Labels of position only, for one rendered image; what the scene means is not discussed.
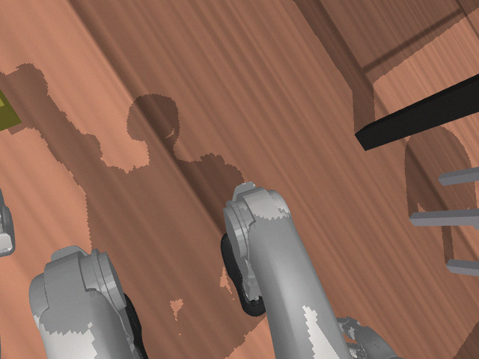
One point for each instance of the right robot foot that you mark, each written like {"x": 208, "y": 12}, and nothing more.
{"x": 252, "y": 308}

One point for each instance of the left robot foot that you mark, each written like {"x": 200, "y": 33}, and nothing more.
{"x": 136, "y": 328}

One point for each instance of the right robot hand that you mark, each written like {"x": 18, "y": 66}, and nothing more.
{"x": 369, "y": 345}

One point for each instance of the cube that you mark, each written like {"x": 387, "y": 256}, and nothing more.
{"x": 8, "y": 116}

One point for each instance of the left robot arm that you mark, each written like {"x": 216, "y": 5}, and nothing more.
{"x": 7, "y": 237}

